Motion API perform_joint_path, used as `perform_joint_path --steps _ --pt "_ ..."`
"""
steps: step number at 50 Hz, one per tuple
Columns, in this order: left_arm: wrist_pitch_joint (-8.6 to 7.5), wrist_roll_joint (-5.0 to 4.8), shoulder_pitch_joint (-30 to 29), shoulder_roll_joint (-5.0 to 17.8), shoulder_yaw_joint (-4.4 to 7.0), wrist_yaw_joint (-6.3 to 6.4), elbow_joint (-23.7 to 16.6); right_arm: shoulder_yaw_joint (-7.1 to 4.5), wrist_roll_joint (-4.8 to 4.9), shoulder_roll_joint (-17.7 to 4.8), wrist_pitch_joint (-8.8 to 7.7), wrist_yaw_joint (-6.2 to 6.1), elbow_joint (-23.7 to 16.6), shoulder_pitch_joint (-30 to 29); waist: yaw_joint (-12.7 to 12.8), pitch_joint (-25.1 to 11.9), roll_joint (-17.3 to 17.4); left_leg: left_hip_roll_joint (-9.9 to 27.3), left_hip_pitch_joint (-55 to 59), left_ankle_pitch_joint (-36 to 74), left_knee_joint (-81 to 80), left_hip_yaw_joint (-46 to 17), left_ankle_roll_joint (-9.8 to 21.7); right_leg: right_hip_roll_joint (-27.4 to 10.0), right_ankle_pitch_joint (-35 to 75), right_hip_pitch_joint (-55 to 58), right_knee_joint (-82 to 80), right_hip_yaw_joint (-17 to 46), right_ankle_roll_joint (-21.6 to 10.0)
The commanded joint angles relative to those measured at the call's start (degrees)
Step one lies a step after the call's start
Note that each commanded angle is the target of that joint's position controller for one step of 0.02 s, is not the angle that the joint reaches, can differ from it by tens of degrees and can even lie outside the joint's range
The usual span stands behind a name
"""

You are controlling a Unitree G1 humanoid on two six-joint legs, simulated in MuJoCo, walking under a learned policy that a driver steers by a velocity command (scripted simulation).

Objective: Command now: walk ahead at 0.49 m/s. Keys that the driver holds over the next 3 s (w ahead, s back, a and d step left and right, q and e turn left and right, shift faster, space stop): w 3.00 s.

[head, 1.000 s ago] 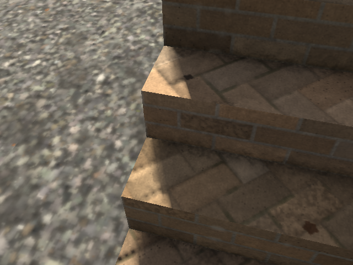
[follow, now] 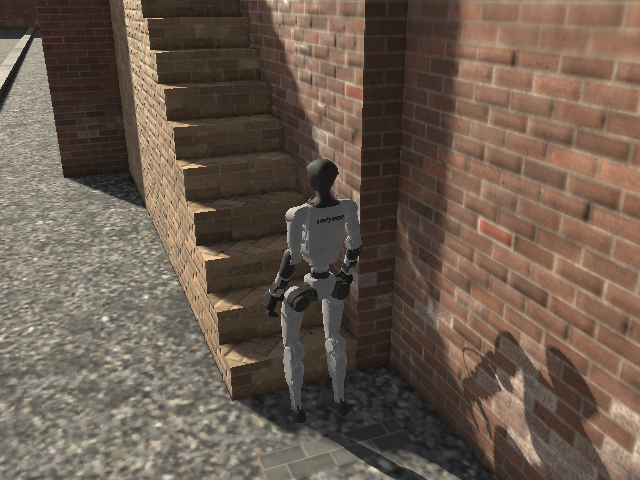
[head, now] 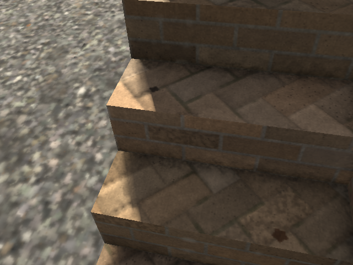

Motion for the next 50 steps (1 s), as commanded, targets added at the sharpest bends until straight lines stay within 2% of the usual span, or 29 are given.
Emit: perform_joint_path --steps 1,3,4,8,26,27,39,40,43,50 --pt "-0.7 0.03 -0.96 5.89 0.98 -0.01 -3.13 -0.53 -0.04 -4.36 -0.78 -0.13 -3.43 -1.8 -0.08 -0.8 -3.06 5.45 0.66 9.04 0.05 -4.17 2.52 -10.07 19.5 -2.05 -1.26 6.58 0.52" --pt "-0.87 -0.3 -0.87 5.83 0.89 -0.03 -3.39 -0.56 -0.17 -4.79 -0.98 0.07 -3.95 -1.61 -0.21 -0.38 -3.07 5.42 0.23 9.04 0.77 -4.08 2.41 -10.24 17.58 -2.63 -0.92 7.07 0.36" --pt "-0.88 -0.35 -0.97 5.4 0.6 0.38 -3.41 -0.54 -0.04 -4.44 -0.92 0.27 -4.29 -1.76 -0.12 -0.81 -3.8 5.89 0.31 8.77 0.69 -4.13 2.11 -10.26 16.29 -2.76 -1.4 7.23 0.05" --pt "-0.94 -0.16 -2.04 6.41 0.59 0.57 -4.26 -0.44 -0.09 -4.64 -0.91 0.34 -5.27 -1.66 -0.34 -0.31 -2.86 5.91 0.03 8.56 0.71 -4.03 1.74 -10.03 15.25 -3.5 -1.55 7.65 -0.17" --pt "-0.95 -0.12 -3.07 6.97 0.4 0.38 -5.8 -0.47 -0.3 -5.18 -1.1 0.46 -7.98 -1.01 -0.31 -1.85 -1.85 6.4 1.06 10.37 1.7 -3.73 1.26 -9.26 17.14 -3.77 0.22 7.68 -0.29" --pt "-0.8 -0.11 -3.45 7.16 0.46 0.66 -6.11 -0.62 0.19 -5.57 -1.12 0.44 -7.5 -0.4 -0.51 -1.28 -2.35 6.19 0.73 10.6 1.8 -3.44 1.17 -9.1 15.95 -3.92 0.44 7.68 0.03" --pt "-0.64 -0.18 -3.41 7.29 0.34 0.85 -6.78 -0.61 -0.08 -5.54 -1.09 0.49 -7.8 -0.83 -0.2 -2.04 -1.84 6.25 1.64 12.35 1.95 -3.59 1.27 -9.04 15.63 -3.93 1.11 7.6 0.18" --pt "-0.48 0.2 -3.87 7.3 0.25 0.81 -6.89 -0.41 0.02 -5.26 -0.95 0.38 -7.64 -1.19 -0.14 -2.39 -1.82 6.43 1.93 12.65 1.21 -3.63 1.29 -8.83 17.32 -3.46 0.54 7.31 0.37" --pt "-0.32 0.16 -3.73 7.55 0.3 0.84 -6.81 -0.49 0.01 -5.73 -0.86 0.25 -7.37 -1.05 -0.14 -2.56 -1.68 6.4 2.04 12.96 1.17 -3.6 1.31 -8.92 18.59 -2.55 0.73 7.15 0.57" --pt "-0.32 0.11 -3.92 7.56 0.18 0.83 -6.63 -0.45 -0.05 -5.83 -0.79 0.33 -6.87 -1.42 -0.17 -1.9 -1.82 6.46 2.12 12.07 0.49 -3.7 1.36 -8.99 16.85 -2.91 0.07 7.22 0.65"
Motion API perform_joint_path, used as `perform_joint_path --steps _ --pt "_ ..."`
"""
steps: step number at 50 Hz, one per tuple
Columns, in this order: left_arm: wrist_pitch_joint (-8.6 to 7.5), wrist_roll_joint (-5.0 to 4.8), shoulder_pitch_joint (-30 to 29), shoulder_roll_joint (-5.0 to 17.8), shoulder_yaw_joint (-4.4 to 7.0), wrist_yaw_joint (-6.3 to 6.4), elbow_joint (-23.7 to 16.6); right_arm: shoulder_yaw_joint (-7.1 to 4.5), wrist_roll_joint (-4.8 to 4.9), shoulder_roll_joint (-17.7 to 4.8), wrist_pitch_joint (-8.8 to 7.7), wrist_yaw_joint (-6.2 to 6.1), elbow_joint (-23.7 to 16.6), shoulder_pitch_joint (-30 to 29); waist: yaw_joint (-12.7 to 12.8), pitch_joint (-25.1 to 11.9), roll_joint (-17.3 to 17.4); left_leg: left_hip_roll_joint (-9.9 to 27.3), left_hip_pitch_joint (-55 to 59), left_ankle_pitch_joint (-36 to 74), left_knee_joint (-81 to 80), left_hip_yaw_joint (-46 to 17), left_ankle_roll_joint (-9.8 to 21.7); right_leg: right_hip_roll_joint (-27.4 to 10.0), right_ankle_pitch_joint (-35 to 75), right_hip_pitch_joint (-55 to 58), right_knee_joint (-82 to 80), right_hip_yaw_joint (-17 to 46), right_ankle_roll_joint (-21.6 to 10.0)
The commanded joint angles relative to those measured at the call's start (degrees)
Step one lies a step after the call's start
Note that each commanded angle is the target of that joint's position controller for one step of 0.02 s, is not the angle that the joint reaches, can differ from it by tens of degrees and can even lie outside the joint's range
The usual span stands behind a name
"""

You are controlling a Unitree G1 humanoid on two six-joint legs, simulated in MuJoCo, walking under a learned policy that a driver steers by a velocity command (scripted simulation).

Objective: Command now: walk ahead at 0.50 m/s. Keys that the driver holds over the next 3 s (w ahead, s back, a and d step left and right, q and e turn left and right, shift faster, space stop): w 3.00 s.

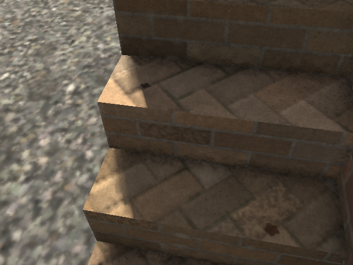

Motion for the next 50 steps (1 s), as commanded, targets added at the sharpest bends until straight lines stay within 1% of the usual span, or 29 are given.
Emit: perform_joint_path --steps 1,46,47,50 --pt "-0.7 -0.03 -1.23 5.54 1.13 0.14 -2.97 -1.13 0.0 -5.43 -0.7 -0.1 -2.97 -1.55 -0.01 -2.4 -1.05 5.73 2.82 12.09 -0.23 -4.63 1.69 -9.41 16.59 -1.59 -1.13 5.78 0.61" --pt "-0.83 -0.14 -1.56 5.77 1.02 0.11 -2.35 -1.26 -0.02 -5.97 -0.69 0.04 -1.42 -2.33 -0.16 -2.49 -1.2 5.8 3.29 11.8 -1.13 -4.55 1.81 -9.62 16.0 -1.35 -1.81 6.09 0.83" --pt "-0.77 -0.12 -1.93 5.82 1.07 0.06 -2.62 -1.33 0.23 -6.19 -0.82 0.14 -1.11 -3.02 0.22 -2.25 -1.07 5.95 3.07 12.64 -0.94 -4.73 2.15 -9.69 15.97 -1.35 -1.78 6.09 1.09" --pt "-0.75 -0.14 -1.69 5.82 1.08 0.02 -2.57 -1.34 0.23 -6.13 -0.88 0.18 -0.84 -3.08 0.17 -2.74 -1.24 6.06 3.54 12.96 -0.86 -4.72 2.26 -9.63 16.02 -1.32 -1.83 6.08 1.2"
Over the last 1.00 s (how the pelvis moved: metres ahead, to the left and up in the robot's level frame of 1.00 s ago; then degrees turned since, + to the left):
-0.01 0.00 0.00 -1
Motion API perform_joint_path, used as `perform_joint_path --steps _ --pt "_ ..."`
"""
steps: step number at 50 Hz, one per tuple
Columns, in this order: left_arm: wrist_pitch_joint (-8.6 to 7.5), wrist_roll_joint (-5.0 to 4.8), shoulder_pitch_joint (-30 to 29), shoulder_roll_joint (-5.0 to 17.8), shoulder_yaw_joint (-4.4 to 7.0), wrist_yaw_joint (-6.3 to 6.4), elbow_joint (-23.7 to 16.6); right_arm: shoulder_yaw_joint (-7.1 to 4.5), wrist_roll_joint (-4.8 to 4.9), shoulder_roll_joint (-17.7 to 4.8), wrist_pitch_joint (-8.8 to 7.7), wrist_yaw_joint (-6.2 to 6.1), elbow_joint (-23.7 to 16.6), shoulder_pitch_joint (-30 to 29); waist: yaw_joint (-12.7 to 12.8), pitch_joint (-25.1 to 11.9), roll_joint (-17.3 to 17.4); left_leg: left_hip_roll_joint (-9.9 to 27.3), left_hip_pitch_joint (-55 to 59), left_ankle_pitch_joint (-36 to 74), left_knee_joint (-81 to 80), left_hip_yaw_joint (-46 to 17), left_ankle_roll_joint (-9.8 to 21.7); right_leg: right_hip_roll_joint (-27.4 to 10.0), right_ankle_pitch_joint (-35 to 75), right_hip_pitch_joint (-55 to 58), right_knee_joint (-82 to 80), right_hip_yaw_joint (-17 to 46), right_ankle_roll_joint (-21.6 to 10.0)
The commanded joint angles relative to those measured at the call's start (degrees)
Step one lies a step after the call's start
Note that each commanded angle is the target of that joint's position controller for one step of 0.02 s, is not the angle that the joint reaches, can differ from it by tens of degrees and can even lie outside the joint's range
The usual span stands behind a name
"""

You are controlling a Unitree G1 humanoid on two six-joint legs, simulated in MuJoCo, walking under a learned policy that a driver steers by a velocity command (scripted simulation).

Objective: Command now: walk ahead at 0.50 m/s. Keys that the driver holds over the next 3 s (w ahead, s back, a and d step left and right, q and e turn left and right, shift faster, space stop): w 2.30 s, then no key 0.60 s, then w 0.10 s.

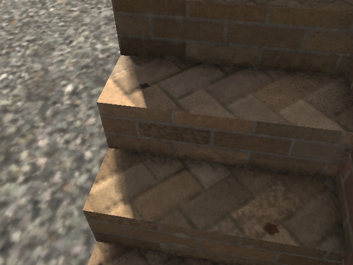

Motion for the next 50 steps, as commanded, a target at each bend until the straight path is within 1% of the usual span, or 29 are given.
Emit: perform_joint_path --steps 1,5,6,7,13,14,15,18,21,22,23,26,29,30,31,34,38,39,40,43,49,50 --pt "-0.7 -0.04 -1.46 5.64 1.22 0.12 -3.14 -1.16 0.06 -5.57 -0.76 -0.09 -2.84 -2.28 0.16 -2.79 -1.21 6.21 3.05 12.27 0.22 -4.86 2.01 -9.27 15.3 -1.72 -0.83 5.54 0.7" --pt "-0.7 -0.05 -1.64 5.61 1.22 0.1 -3.19 -1.18 0.03 -5.62 -0.71 -0.1 -2.46 -2.54 0.1 -2.74 -1.2 6.23 3.21 12.07 0.07 -4.87 2.0 -9.28 14.99 -1.85 -1.01 5.58 0.75" --pt "-0.78 -0.29 -1.71 5.79 1.29 0.27 -3.12 -1.3 0.07 -5.74 -0.7 -0.21 -2.16 -2.53 0.0 -2.98 -1.61 5.98 3.79 11.26 0.12 -5.05 2.16 -9.12 13.83 -2.27 -0.78 5.5 0.84" --pt "-0.83 -0.32 -1.74 5.62 1.22 0.31 -3.15 -1.3 0.03 -5.76 -0.68 -0.25 -2.06 -2.66 0.06 -2.73 -1.42 6.01 3.83 11.12 0.03 -5.04 2.19 -9.1 13.16 -2.66 -0.96 5.57 0.86" --pt "-0.89 -0.26 -1.82 5.72 1.22 0.32 -3.13 -1.37 0.04 -5.71 -0.68 -0.24 -1.41 -3.15 0.05 -2.47 -1.22 6.08 3.95 11.74 -0.13 -5.12 2.28 -9.17 13.46 -2.72 -1.0 5.71 0.9" --pt "-0.81 -0.02 -1.79 5.56 1.16 0.15 -3.2 -1.26 0.0 -5.6 -0.69 -0.12 -1.55 -3.31 0.14 -2.27 -0.82 6.33 3.41 12.63 -0.22 -4.95 2.12 -9.36 14.65 -2.25 -1.28 5.84 0.84" --pt "-0.76 0.02 -1.8 5.75 1.24 0.11 -3.16 -1.29 0.04 -5.6 -0.7 -0.08 -1.48 -3.28 0.07 -2.54 -1.02 6.32 3.43 12.82 -0.18 -4.97 2.11 -9.39 15.33 -1.84 -1.11 5.77 0.85" --pt "-0.85 -0.31 -1.86 5.71 1.24 0.28 -3.08 -1.43 0.07 -5.88 -0.69 -0.25 -1.1 -3.28 0.04 -3.0 -1.38 6.08 4.13 11.71 -0.21 -5.1 2.26 -9.25 13.81 -2.26 -0.94 5.65 0.99" --pt "-0.87 -0.28 -1.94 5.69 1.21 0.33 -3.02 -1.44 0.04 -5.75 -0.65 -0.23 -0.88 -3.55 0.04 -2.47 -1.32 6.1 4.06 11.66 -0.36 -5.16 2.28 -9.22 13.27 -2.63 -1.15 5.73 1.0" --pt "-0.79 -0.03 -1.89 5.58 1.16 0.16 -3.08 -1.32 -0.01 -5.63 -0.66 -0.11 -1.03 -3.65 0.13 -2.25 -0.92 6.36 3.5 12.64 -0.46 -4.99 2.14 -9.41 14.53 -2.15 -1.42 5.86 0.92" --pt "-0.75 0.01 -1.88 5.78 1.24 0.12 -3.04 -1.35 0.04 -5.66 -0.69 -0.07 -0.96 -3.56 0.06 -2.55 -1.1 6.35 3.53 12.93 -0.4 -5.01 2.13 -9.45 15.32 -1.71 -1.22 5.79 0.93" --pt "-0.84 -0.32 -1.96 5.74 1.25 0.28 -2.96 -1.5 0.08 -5.95 -0.69 -0.25 -0.63 -3.49 0.04 -3.1 -1.45 6.11 4.23 11.91 -0.39 -5.14 2.3 -9.32 13.95 -2.06 -1.0 5.66 1.06" --pt "-0.87 -0.29 -2.05 5.72 1.21 0.33 -2.9 -1.49 0.05 -5.81 -0.65 -0.23 -0.47 -3.73 0.03 -2.52 -1.37 6.12 4.13 11.8 -0.54 -5.18 2.31 -9.28 13.37 -2.46 -1.21 5.75 1.08" --pt "-0.78 -0.04 -1.99 5.62 1.16 0.17 -2.96 -1.37 0.0 -5.69 -0.66 -0.11 -0.63 -3.8 0.12 -2.28 -0.98 6.38 3.58 12.77 -0.63 -5.01 2.16 -9.46 14.6 -2.01 -1.48 5.87 0.99" --pt "-0.74 0.01 -1.99 5.82 1.24 0.12 -2.92 -1.4 0.05 -5.72 -0.68 -0.07 -0.57 -3.7 0.05 -2.57 -1.15 6.37 3.61 13.06 -0.57 -5.03 2.16 -9.5 15.36 -1.57 -1.29 5.8 1.0" --pt "-0.84 -0.32 -2.08 5.78 1.25 0.28 -2.86 -1.54 0.09 -6.02 -0.69 -0.25 -0.28 -3.61 0.02 -3.1 -1.47 6.13 4.31 12.01 -0.57 -5.16 2.32 -9.36 13.97 -1.95 -1.08 5.68 1.13" --pt "-0.86 -0.28 -2.16 5.8 1.22 0.34 -2.79 -1.53 0.06 -5.88 -0.65 -0.22 -0.1 -3.82 0.01 -2.52 -1.36 6.14 4.23 12.02 -0.73 -5.21 2.35 -9.33 13.52 -2.33 -1.28 5.78 1.13" --pt "-0.78 -0.03 -2.1 5.68 1.18 0.17 -2.85 -1.42 0.01 -5.78 -0.66 -0.11 -0.27 -3.88 0.09 -2.35 -0.98 6.39 3.72 13.0 -0.78 -5.03 2.2 -9.52 14.76 -1.85 -1.53 5.9 1.06" --pt "-0.74 0.0 -2.1 5.87 1.25 0.12 -2.81 -1.45 0.05 -5.81 -0.69 -0.07 -0.23 -3.79 0.02 -2.65 -1.15 6.39 3.76 13.25 -0.72 -5.05 2.2 -9.55 15.46 -1.44 -1.34 5.83 1.06" --pt "-0.83 -0.33 -2.2 5.82 1.26 0.29 -2.75 -1.58 0.1 -6.09 -0.68 -0.24 0.0 -3.73 0.0 -3.1 -1.47 6.14 4.43 12.09 -0.73 -5.18 2.35 -9.41 13.95 -1.88 -1.18 5.71 1.2" --pt "-0.86 -0.28 -2.25 5.88 1.24 0.33 -2.67 -1.6 0.08 -6.02 -0.66 -0.23 0.23 -3.89 -0.01 -2.67 -1.36 6.17 4.45 12.34 -0.86 -5.23 2.4 -9.4 13.8 -2.15 -1.31 5.81 1.21" --pt "-0.78 -0.04 -2.2 5.75 1.19 0.17 -2.74 -1.47 0.01 -5.9 -0.67 -0.11 0.04 -3.97 0.06 -2.48 -0.99 6.41 3.95 13.25 -0.91 -5.05 2.25 -9.58 14.93 -1.71 -1.57 5.91 1.14"
Over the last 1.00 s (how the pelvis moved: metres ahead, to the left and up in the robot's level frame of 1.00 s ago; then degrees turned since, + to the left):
0.00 0.00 0.00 0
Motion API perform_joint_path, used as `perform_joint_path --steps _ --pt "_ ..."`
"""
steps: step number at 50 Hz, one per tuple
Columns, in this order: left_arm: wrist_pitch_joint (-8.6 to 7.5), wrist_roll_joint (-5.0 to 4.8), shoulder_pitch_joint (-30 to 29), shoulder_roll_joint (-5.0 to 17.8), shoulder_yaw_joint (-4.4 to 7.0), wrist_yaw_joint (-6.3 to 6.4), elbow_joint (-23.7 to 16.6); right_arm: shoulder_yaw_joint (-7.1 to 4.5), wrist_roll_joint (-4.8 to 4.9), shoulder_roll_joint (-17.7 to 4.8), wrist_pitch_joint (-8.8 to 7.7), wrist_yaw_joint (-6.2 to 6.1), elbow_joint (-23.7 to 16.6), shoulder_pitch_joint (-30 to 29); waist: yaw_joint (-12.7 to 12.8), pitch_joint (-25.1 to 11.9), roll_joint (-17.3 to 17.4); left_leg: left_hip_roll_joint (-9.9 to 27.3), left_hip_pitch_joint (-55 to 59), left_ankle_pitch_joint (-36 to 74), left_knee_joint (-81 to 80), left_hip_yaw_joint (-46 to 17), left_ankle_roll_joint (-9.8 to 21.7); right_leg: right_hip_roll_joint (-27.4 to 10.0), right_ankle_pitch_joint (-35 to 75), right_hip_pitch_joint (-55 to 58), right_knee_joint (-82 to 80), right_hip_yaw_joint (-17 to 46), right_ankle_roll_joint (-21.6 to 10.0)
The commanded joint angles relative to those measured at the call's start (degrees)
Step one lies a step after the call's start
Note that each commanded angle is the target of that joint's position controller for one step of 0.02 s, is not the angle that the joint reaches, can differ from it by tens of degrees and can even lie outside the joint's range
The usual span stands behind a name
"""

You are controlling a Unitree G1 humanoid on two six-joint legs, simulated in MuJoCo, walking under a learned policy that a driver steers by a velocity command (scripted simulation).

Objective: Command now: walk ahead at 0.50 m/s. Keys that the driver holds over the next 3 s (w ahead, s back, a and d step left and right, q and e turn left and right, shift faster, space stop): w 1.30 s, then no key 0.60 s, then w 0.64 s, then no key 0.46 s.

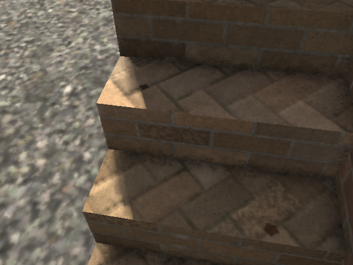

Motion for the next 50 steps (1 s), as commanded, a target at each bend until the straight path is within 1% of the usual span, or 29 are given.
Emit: perform_joint_path --steps 1,2,3,8,9,10,11,12,20,21,22,23,24,28,40,41,43,50 --pt "-0.62 0.19 -1.7 5.71 1.2 -0.01 -3.13 -1.02 0.01 -5.69 -0.71 -0.01 -3.03 -2.22 0.01 -2.75 -0.88 6.74 3.11 12.95 0.33 -5.03 2.03 -9.06 15.41 -1.8 -0.97 5.41 0.65" --pt "-0.68 -0.07 -1.76 5.88 1.28 0.13 -3.07 -1.16 0.09 -5.91 -0.71 -0.13 -2.83 -2.08 -0.07 -3.21 -1.31 6.49 3.68 12.12 0.41 -5.2 2.18 -8.92 14.57 -1.98 -0.63 5.26 0.75" --pt "-0.71 -0.12 -1.77 5.69 1.21 0.16 -3.09 -1.15 0.06 -5.95 -0.69 -0.17 -2.82 -2.15 0.0 -3.09 -1.16 6.5 3.72 11.86 0.34 -5.17 2.18 -8.91 13.98 -2.26 -0.79 5.3 0.77" --pt "-0.73 -0.09 -1.81 5.7 1.18 0.21 -3.02 -1.14 0.03 -5.85 -0.66 -0.16 -2.7 -2.32 -0.01 -2.66 -1.09 6.51 3.71 11.91 0.2 -5.21 2.21 -8.89 13.64 -2.57 -0.96 5.39 0.79" --pt "-0.65 0.16 -1.74 5.58 1.13 0.04 -3.08 -1.02 -0.03 -5.75 -0.68 -0.04 -2.88 -2.37 0.07 -2.49 -0.73 6.76 3.22 12.85 0.17 -5.03 2.06 -9.07 14.79 -2.13 -1.21 5.49 0.71" --pt "-0.6 0.19 -1.74 5.76 1.2 0.0 -3.05 -1.04 0.01 -5.77 -0.7 0.0 -2.87 -2.29 0.0 -2.76 -0.9 6.75 3.24 13.06 0.22 -5.05 2.05 -9.09 15.41 -1.75 -1.03 5.42 0.72" --pt "-0.67 -0.08 -1.81 5.93 1.28 0.14 -2.99 -1.19 0.09 -6.0 -0.7 -0.12 -2.67 -2.15 -0.07 -3.23 -1.32 6.5 3.81 12.24 0.3 -5.22 2.2 -8.95 14.59 -1.93 -0.69 5.28 0.81" --pt "-0.7 -0.13 -1.82 5.74 1.21 0.17 -3.01 -1.17 0.06 -6.03 -0.69 -0.17 -2.68 -2.22 -0.01 -3.12 -1.18 6.51 3.84 11.98 0.23 -5.19 2.21 -8.94 14.01 -2.21 -0.84 5.31 0.83" --pt "-0.73 -0.1 -1.88 5.77 1.18 0.21 -2.95 -1.18 0.04 -5.97 -0.67 -0.16 -2.52 -2.39 -0.01 -2.78 -1.1 6.52 3.9 12.17 0.1 -5.24 2.25 -8.95 13.82 -2.44 -0.96 5.4 0.87" --pt "-0.63 0.15 -1.81 5.65 1.13 0.04 -3.01 -1.05 -0.03 -5.84 -0.68 -0.04 -2.71 -2.45 0.06 -2.57 -0.75 6.76 3.39 13.04 0.07 -5.04 2.09 -9.12 14.88 -2.04 -1.23 5.5 0.79" --pt "-0.59 0.18 -1.82 5.82 1.2 0.0 -2.98 -1.07 0.0 -5.86 -0.69 0.0 -2.71 -2.38 -0.01 -2.79 -0.91 6.75 3.4 13.2 0.11 -5.07 2.07 -9.13 15.43 -1.7 -1.08 5.43 0.8" --pt "-0.65 -0.09 -1.89 5.99 1.28 0.14 -2.92 -1.21 0.09 -6.1 -0.69 -0.12 -2.52 -2.24 -0.08 -3.23 -1.33 6.5 3.94 12.36 0.17 -5.24 2.22 -8.99 14.59 -1.88 -0.75 5.29 0.89" --pt "-0.68 -0.14 -1.89 5.8 1.21 0.17 -2.94 -1.2 0.06 -6.13 -0.68 -0.16 -2.53 -2.31 -0.01 -3.11 -1.19 6.51 3.97 12.1 0.1 -5.21 2.23 -8.98 14.01 -2.16 -0.9 5.33 0.91" --pt "-0.7 -0.11 -1.94 5.79 1.18 0.22 -2.9 -1.18 0.02 -6.01 -0.65 -0.15 -2.49 -2.47 -0.02 -2.66 -1.13 6.52 3.92 12.02 -0.02 -5.25 2.24 -8.95 13.56 -2.52 -1.08 5.4 0.92" --pt "-0.69 -0.1 -1.96 5.88 1.18 0.21 -2.87 -1.22 0.04 -6.13 -0.65 -0.15 -2.35 -2.49 -0.02 -2.8 -1.12 6.52 4.12 12.37 -0.05 -5.27 2.27 -9.0 13.88 -2.37 -1.03 5.41 0.99" --pt "-0.6 0.14 -1.89 5.76 1.14 0.05 -2.93 -1.08 -0.04 -6.0 -0.66 -0.03 -2.54 -2.54 0.04 -2.6 -0.78 6.76 3.63 13.23 -0.07 -5.07 2.11 -9.16 14.92 -1.98 -1.29 5.5 0.91" --pt "-0.66 -0.12 -1.96 5.93 1.21 0.19 -2.88 -1.23 0.06 -6.25 -0.66 -0.14 -2.36 -2.41 -0.02 -3.03 -1.19 6.53 4.17 12.42 -0.03 -5.26 2.26 -9.02 14.1 -2.17 -0.96 5.36 1.01" --pt "-0.68 -0.11 -1.99 5.93 1.19 0.21 -2.85 -1.22 0.04 -6.21 -0.65 -0.14 -2.33 -2.53 -0.02 -2.8 -1.15 6.53 4.19 12.42 -0.11 -5.28 2.28 -9.01 13.86 -2.36 -1.07 5.41 1.04"
Over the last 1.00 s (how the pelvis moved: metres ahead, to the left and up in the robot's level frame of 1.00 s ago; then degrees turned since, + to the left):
0.00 0.00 0.00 0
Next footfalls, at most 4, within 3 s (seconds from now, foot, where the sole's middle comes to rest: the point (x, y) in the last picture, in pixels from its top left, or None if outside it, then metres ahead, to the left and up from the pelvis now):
none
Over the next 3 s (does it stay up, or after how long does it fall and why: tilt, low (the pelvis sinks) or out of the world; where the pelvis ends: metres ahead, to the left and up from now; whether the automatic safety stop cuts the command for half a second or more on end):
stays up -0.01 0.00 0.00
